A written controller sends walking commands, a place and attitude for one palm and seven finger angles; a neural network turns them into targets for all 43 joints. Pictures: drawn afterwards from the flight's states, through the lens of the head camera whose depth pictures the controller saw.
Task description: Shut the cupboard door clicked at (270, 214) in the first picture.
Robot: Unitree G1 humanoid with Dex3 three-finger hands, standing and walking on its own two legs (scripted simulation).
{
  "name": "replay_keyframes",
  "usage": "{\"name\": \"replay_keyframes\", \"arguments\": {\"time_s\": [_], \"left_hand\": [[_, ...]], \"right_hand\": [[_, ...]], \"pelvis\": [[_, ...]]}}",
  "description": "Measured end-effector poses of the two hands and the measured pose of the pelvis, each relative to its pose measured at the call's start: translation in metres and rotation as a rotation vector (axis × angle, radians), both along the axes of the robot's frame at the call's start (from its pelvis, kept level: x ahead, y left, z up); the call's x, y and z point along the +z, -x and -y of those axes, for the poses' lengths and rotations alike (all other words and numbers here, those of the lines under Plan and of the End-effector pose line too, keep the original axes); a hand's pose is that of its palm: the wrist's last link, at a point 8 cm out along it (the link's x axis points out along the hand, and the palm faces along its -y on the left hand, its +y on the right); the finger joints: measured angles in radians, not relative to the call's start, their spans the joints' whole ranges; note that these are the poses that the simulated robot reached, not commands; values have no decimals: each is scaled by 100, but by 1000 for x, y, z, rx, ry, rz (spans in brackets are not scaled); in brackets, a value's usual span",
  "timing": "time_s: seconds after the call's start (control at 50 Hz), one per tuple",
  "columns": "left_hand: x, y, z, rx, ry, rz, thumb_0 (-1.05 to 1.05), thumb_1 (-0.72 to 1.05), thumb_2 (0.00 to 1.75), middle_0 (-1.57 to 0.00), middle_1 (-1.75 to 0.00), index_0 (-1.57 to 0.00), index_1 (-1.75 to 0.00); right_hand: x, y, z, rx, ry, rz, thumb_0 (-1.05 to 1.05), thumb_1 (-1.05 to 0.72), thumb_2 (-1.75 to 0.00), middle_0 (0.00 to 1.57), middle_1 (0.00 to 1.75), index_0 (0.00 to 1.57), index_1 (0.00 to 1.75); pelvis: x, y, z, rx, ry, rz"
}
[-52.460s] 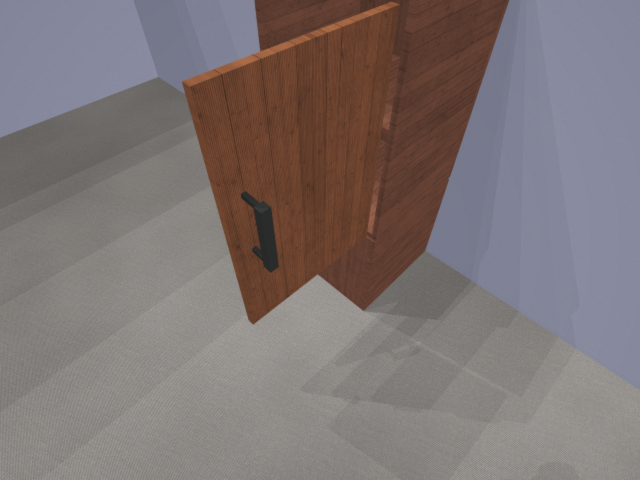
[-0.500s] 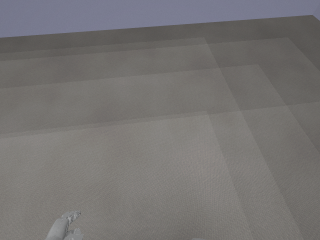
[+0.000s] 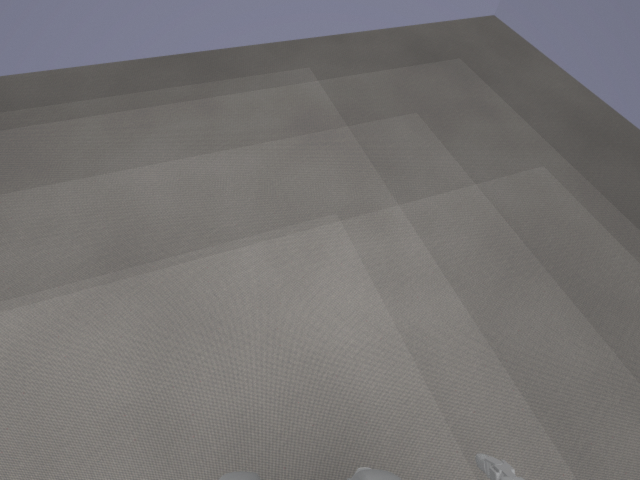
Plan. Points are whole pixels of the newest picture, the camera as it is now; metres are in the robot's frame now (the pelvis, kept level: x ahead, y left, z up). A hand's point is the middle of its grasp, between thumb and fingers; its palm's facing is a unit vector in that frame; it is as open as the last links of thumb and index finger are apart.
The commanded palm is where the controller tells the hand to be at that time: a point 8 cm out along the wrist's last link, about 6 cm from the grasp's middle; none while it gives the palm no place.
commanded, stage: turn to face it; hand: left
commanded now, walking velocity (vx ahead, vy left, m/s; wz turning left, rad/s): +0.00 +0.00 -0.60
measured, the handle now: out of the picture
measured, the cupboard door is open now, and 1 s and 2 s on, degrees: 32 32 32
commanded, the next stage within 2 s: none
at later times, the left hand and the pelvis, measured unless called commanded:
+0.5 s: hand (237, 456) +0.16 +0.12 -0.15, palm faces -0.29 -0.92 -0.27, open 7.4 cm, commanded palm none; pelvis +0.01 -0.05 +0.01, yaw -17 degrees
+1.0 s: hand (294, 392) +0.25 +0.05 -0.15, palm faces -0.57 -0.78 -0.27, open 7.4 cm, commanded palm none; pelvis +0.03 -0.07 -0.01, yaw -36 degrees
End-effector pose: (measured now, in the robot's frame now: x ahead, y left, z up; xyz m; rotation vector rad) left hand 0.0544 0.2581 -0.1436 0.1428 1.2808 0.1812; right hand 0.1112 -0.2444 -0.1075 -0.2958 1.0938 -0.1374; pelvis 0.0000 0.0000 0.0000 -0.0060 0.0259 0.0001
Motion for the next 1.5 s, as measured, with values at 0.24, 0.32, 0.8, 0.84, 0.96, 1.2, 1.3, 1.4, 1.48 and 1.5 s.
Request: {"name": "replay_keyframes", "arguments": {"time_s": [0.24, 0.32, 0.8, 0.84, 0.96, 1.2, 1.3, 1.4, 1.48, 1.5], "left_hand": [[26, -79, 24, -208, -42, 72, 0, 91, 90, -19, -30, -20, -30], [26, -105, 51, -290, -79, 139, 0, 90, 90, -20, -30, -20, -30], [9, -167, 97, -514, 2, 30, 0, 90, 90, -20, -30, -20, -30], [14, -178, 105, -545, 2, 40, 0, 90, 90, -20, -30, -20, -30], [24, -209, 147, -670, -18, 94, 0, 90, 90, -20, -30, -20, -30], [26, -213, 201, -806, -38, 84, 0, 90, 90, -20, -30, -20, -30], [15, -221, 207, -838, -6, 50, 0, 90, 90, -20, -30, -20, -30], [-3, -244, 211, -875, 18, 24, 0, 90, 90, -20, -30, -20, -30], [4, -262, 223, -930, 21, 17, 0, 90, 90, -20, -30, -20, -30], [6, -265, 228, -944, 21, 19, 0, 90, 90, -20, -30, -20, -30]], "right_hand": [[-14, 79, 31, -212, -50, -97, 0, -90, -90, 20, 30, 20, 30], [-40, 106, 60, -296, -66, -135, 0, -90, -90, 20, 30, 20, 30], [2, 107, 53, -499, -10, -32, 0, -90, -90, 20, 30, 20, 30], [1, 118, 51, -529, -22, -51, 0, -90, -90, 20, 30, 20, 30], [-17, 165, 57, -653, -67, -98, 0, -90, -90, 20, 30, 20, 30], [-16, 195, 88, -808, -56, -98, 0, -91, -90, 20, 30, 20, 30], [-4, 177, 87, -836, -29, -47, 0, -91, -90, 20, 30, 20, 30], [0, 167, 75, -867, 12, -12, 0, -90, -90, 20, 30, 20, 30], [6, 176, 57, -909, -1, -34, 0, -90, -90, 20, 30, 20, 30], [7, 180, 52, -924, -8, -41, 0, -90, -90, 20, 30, 20, 30]], "pelvis": [[5, -2, 19, -163, 16, 12], [-11, -3, 37, -210, 2, 12], [5, -33, 37, -492, 7, -5], [8, -34, 39, -517, 18, -4], [3, -32, 55, -605, 22, 3], [5, -34, 77, -729, -12, 1], [5, -46, 76, -782, -12, -7], [-3, -62, 70, -852, -2, -14], [5, -67, 71, -908, 12, -13], [7, -67, 71, -922, 16, -15]]}}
